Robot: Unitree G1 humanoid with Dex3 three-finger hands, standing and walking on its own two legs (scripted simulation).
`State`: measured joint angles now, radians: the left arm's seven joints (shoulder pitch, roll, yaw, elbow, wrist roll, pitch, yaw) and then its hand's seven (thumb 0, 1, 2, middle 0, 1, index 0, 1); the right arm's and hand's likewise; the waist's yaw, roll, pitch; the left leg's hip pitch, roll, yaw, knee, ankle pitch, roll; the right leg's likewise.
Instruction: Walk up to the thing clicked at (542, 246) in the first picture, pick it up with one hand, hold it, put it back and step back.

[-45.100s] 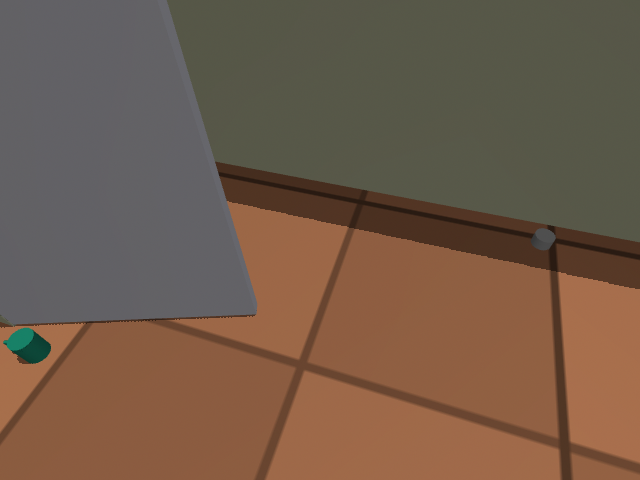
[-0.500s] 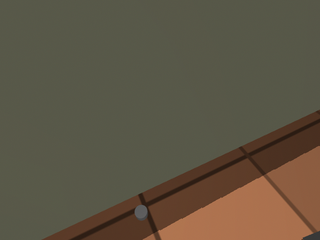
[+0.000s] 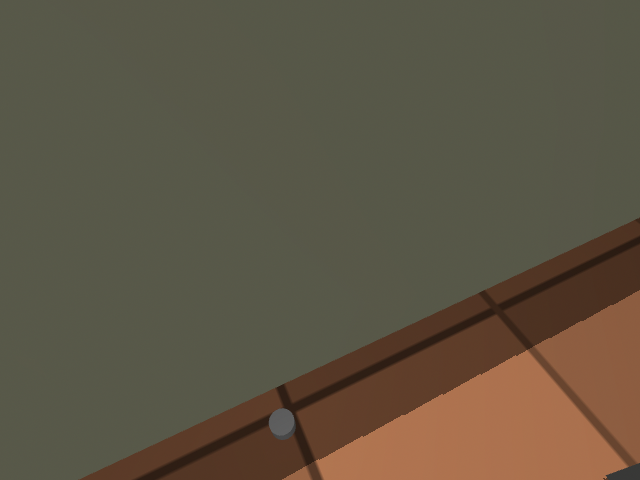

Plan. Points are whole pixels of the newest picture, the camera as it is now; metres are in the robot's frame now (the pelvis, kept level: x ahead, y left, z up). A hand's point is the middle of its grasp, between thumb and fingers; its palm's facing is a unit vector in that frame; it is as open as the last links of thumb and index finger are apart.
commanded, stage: stand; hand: left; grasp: from above
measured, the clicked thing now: (282, 424) +0.39 +0.19 -0.76
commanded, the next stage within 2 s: step back in 0.68 s
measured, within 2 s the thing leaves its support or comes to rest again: neither
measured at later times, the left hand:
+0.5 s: hand out of the picture +0.08 +0.25 -0.16, palm faces +0.01 -0.94 -0.34, open 7.4 cm
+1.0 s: hand out of the picture +0.09 +0.31 -0.18, palm faces +0.01 -0.93 -0.37, open 7.4 cm
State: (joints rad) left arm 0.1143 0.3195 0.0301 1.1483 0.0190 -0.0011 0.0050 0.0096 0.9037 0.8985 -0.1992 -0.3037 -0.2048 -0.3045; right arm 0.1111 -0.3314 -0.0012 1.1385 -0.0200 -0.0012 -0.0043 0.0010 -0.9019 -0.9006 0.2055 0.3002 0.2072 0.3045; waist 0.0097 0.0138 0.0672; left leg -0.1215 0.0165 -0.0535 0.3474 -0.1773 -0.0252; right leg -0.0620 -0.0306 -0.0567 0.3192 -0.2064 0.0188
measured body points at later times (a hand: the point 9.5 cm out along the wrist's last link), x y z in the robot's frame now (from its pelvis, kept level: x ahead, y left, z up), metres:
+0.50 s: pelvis +0.01 +0.00 +0.00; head +0.01 -0.01 +0.45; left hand +0.08 +0.29 -0.13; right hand +0.08 -0.30 -0.14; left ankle +0.01 +0.14 -0.75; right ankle -0.02 -0.13 -0.75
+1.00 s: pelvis -0.04 +0.04 -0.03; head +0.03 +0.06 +0.41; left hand +0.09 +0.36 -0.16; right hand +0.03 -0.29 -0.14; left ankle -0.03 +0.14 -0.75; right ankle -0.02 -0.13 -0.74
